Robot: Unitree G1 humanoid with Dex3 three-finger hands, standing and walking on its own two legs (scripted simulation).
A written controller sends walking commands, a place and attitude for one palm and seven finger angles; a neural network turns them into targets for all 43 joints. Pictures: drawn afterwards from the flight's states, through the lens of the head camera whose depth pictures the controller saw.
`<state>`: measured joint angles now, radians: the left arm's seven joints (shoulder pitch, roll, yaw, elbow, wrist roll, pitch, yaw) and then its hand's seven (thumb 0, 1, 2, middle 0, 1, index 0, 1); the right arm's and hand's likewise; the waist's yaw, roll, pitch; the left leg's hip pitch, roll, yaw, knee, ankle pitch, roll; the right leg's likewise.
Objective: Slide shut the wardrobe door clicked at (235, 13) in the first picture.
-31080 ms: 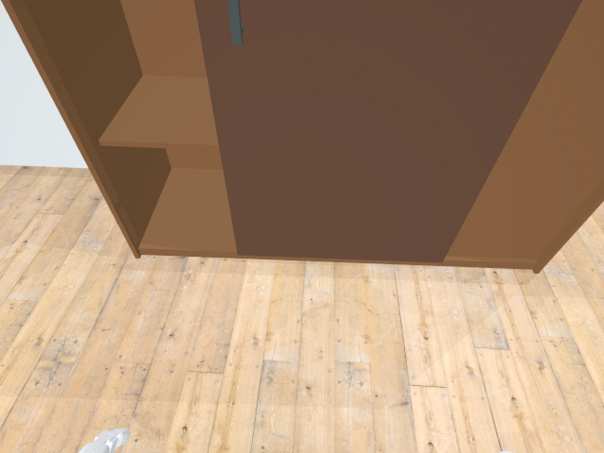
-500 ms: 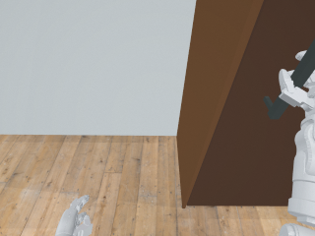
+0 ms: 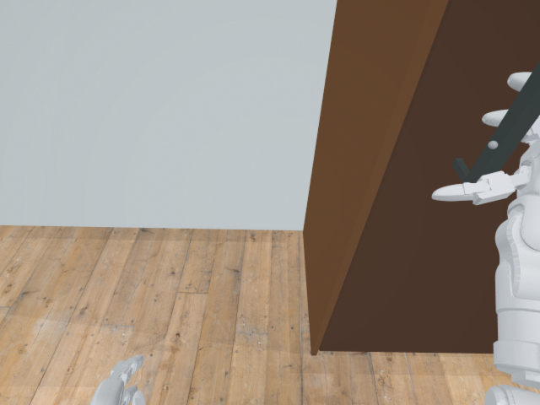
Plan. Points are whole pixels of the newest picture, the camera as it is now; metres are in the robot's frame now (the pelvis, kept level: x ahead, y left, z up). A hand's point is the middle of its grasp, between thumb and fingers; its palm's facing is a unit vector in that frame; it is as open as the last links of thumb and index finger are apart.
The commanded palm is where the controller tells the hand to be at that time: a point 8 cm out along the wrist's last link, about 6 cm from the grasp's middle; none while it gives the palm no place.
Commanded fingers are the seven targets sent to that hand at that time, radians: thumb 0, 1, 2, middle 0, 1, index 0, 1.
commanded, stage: slip the hand off the handle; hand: right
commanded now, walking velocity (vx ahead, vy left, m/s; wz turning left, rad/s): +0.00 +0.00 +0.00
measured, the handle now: (510, 106) +0.40 -0.26 +0.27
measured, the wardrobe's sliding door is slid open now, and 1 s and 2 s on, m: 0.00 0.00 0.00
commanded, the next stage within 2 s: draw the hand back to the body in 1.32 s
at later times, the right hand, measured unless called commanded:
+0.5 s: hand (530, 156) +0.37 -0.29 +0.23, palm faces +0.48 +0.86 -0.15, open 14.7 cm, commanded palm +0.33 -0.33 +0.23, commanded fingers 0.00 0.55 -0.20 0.25 1.15 0.25 1.15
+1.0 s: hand out of the picture +0.30 -0.32 +0.23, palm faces +0.49 +0.86 -0.16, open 14.7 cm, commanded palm +0.26 -0.35 +0.23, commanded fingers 0.00 0.55 -0.20 0.25 1.15 0.25 1.15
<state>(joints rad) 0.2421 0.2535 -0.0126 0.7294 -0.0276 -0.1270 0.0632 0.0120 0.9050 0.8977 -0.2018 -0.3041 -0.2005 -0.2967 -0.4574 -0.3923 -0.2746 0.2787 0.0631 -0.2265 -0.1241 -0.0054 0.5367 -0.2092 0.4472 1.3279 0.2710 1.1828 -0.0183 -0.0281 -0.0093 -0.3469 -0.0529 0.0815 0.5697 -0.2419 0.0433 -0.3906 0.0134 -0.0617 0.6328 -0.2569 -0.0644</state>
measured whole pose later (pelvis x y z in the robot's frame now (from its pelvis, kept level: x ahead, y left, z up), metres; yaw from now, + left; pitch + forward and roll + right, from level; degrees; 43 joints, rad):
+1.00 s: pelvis +0.03 +0.00 +0.00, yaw +0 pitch +0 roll +1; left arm 0.24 0.25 -0.03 0.67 -0.03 -0.11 0.11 0.01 0.90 0.90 -0.20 -0.30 -0.20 -0.30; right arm -0.06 -0.43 -0.52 0.00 0.21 -0.19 0.06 -0.01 0.55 -0.20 0.26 1.15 0.25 1.15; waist -0.06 -0.03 -0.04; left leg -0.29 -0.04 0.06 0.56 -0.28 0.04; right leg -0.32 0.03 -0.07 0.59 -0.28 -0.08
